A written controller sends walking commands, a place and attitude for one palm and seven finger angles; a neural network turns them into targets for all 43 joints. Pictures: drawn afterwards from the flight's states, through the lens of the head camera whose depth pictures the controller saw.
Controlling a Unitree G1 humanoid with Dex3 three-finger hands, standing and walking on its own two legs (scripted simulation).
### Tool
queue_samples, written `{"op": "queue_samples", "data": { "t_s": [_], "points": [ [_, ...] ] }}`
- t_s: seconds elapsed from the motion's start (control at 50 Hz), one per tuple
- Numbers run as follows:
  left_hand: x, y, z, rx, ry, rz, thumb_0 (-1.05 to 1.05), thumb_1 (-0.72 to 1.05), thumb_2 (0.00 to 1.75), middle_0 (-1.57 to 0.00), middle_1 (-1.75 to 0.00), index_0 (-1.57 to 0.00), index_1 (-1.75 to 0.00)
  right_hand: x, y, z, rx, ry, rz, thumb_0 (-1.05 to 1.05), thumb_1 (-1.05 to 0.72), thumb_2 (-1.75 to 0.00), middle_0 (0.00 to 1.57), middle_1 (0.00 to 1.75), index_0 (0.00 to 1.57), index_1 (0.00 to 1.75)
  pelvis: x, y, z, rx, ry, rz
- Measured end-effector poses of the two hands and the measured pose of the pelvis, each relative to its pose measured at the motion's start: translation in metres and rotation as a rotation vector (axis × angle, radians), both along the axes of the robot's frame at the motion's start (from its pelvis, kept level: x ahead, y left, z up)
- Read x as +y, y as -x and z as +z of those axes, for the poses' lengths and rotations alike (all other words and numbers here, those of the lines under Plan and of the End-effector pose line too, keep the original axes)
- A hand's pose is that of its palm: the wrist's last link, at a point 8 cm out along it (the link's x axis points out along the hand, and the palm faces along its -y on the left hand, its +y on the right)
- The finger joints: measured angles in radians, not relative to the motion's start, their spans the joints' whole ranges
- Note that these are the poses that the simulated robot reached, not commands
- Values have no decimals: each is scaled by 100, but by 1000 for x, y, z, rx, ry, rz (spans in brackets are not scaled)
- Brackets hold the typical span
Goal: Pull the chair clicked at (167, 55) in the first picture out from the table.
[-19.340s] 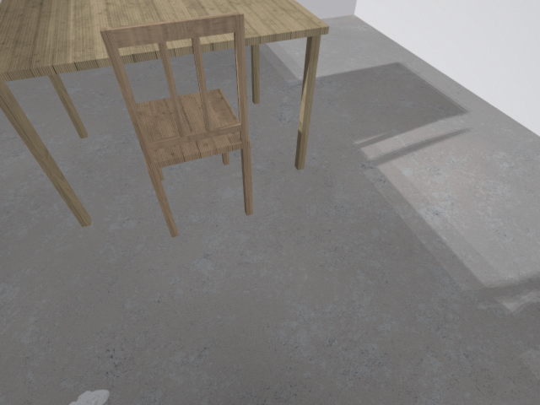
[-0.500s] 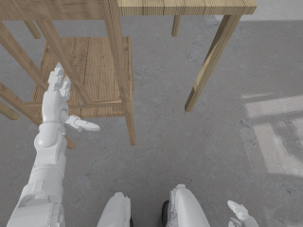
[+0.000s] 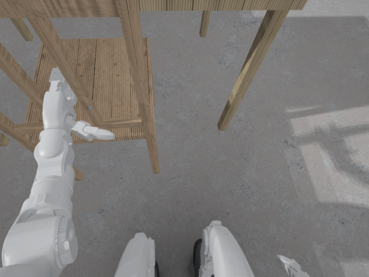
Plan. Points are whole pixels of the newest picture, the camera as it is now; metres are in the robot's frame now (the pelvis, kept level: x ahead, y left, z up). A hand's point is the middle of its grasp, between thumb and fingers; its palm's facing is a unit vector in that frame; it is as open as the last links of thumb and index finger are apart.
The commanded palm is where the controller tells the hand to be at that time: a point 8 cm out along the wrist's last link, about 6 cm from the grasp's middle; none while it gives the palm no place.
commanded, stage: push the fingers through the gap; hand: left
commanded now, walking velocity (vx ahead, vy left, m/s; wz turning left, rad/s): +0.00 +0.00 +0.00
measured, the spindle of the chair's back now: (28, 86) +0.50 +0.31 +0.04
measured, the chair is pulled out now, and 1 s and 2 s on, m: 0.00 0.00 0.00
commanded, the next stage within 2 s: hook a spindle and tug to test in 0.60 s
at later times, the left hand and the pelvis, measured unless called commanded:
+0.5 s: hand (88, 99) +0.49 +0.19 +0.02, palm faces +0.08 -1.00 -0.04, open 16.9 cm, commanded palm +0.46 +0.23 +0.03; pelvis +0.00 +0.01 +0.00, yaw -1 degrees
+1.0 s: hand (90, 98) +0.49 +0.19 +0.02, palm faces +0.07 -1.00 -0.04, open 15.9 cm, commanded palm +0.46 +0.23 +0.03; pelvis +0.01 +0.01 +0.00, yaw -1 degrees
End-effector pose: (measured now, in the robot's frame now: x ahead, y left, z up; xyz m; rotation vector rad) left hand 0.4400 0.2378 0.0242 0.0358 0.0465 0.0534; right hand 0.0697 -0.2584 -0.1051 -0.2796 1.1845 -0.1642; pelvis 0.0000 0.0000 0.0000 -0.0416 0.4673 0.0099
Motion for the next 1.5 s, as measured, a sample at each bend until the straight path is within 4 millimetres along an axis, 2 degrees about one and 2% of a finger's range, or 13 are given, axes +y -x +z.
{"op": "queue_samples", "data": {
  "t_s": [0.06, 0.2, 0.3, 0.44, 0.58, 0.8, 0.94, 1.06, 1.14, 1.32, 1.5],
  "points": [
    [3, -5, -3, 4, 3, 18, -1, -50, 30, -6, -8, -6, -8, 1, 4, 0, 10, 4, -7, 0, -91, -89, 20, 30, 20, 30, 1, 0, -1, 6, 2, -2],
    [4, -14, 8, -55, -15, 13, -1, -50, 30, -6, -8, -6, -8, 4, 16, -1, 59, 0, -18, 0, -91, -89, 20, 30, 20, 30, 4, 0, -1, 9, 8, -2],
    [4, -22, 1, -9, 0, 12, -1, -50, 30, -6, -8, -6, -8, 5, 25, 0, 89, 4, -32, 0, -91, -89, 20, 30, 20, 30, 5, 0, -2, 17, 11, -2],
    [4, -22, -3, -19, -2, 20, -1, -50, 30, -6, -8, -6, -8, 6, 32, 1, 117, 5, -45, 0, -91, -89, 20, 30, 20, 30, 7, -1, -1, 21, 12, -9],
    [7, -22, -1, -29, -9, 22, -1, -50, 30, -6, -8, -6, -8, 6, 29, 2, 127, 5, -45, 0, -91, -89, 20, 30, 20, 30, 7, -3, 0, 21, 15, -7],
    [5, -18, -1, -21, -1, 17, -1, -50, 30, -7, -12, -7, -11, 7, 15, 5, 102, 3, -33, 0, -91, -89, 20, 30, 20, 30, 6, -6, 3, 17, 15, -4],
    [4, -22, -4, -23, -5, 22, -1, -50, 30, -14, -33, -14, -32, 5, 10, 4, 93, 11, -25, 0, -91, -89, 20, 30, 20, 30, 6, -6, 1, 22, 17, 0],
    [0, -25, -2, -27, -4, 9, -1, -49, 31, -23, -62, -23, -61, 6, 10, 2, 102, 3, -31, 0, -91, -89, 20, 30, 20, 30, 5, -7, 1, 23, 15, -3],
    [0, -25, -4, -11, -3, 16, -1, -42, 34, -30, -83, -30, -82, 6, 12, 2, 103, 0, -38, 0, -91, -89, 20, 30, 20, 30, 5, -8, 1, 25, 14, -5],
    [-2, -21, -3, -19, -3, 23, -1, -5, 49, -44, -127, -44, -126, 7, 15, 3, 110, -4, -39, 0, -91, -89, 20, 30, 20, 30, 4, -8, 3, 20, 12, -4],
    [-1, -24, -4, -16, -11, 18, 0, 43, 70, -49, -142, -49, -141, 4, 16, 3, 110, 9, -35, 0, -91, -89, 20, 30, 20, 30, 4, -6, 1, 22, 14, -1]
  ]
}}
